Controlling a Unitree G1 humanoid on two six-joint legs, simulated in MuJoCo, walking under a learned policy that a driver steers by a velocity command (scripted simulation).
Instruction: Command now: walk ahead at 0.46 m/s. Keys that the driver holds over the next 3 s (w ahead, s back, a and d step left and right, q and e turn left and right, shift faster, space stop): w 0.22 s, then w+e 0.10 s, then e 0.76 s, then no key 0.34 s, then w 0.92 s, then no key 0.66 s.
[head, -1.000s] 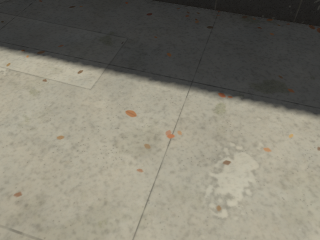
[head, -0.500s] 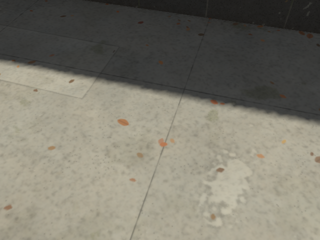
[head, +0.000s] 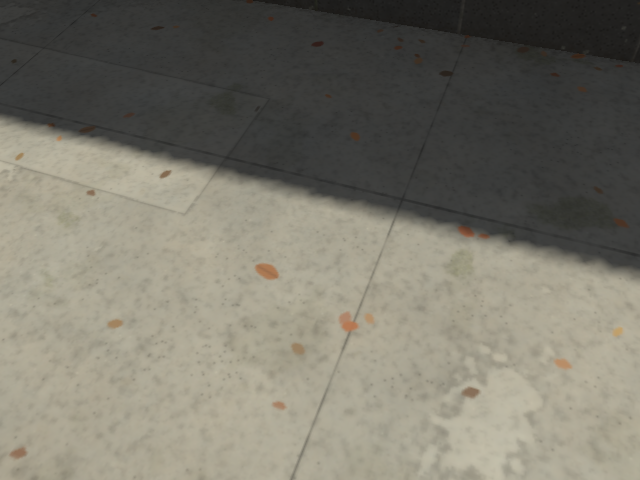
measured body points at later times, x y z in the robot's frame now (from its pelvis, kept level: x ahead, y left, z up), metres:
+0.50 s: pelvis +0.28 +0.05 +0.00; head +0.30 +0.05 +0.45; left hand +0.45 +0.30 -0.12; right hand +0.28 -0.20 -0.14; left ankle +0.25 +0.13 -0.74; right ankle +0.44 -0.13 -0.68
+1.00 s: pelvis +0.41 +0.02 -0.01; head +0.45 -0.01 +0.44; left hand +0.64 +0.24 -0.10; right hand +0.46 -0.29 -0.13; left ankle +0.51 +0.17 -0.70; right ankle +0.46 -0.08 -0.74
